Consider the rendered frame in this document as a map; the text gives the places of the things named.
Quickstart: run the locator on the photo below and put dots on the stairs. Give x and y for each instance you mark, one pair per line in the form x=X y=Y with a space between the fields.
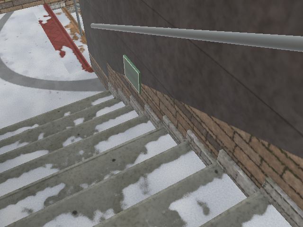
x=97 y=163
x=70 y=23

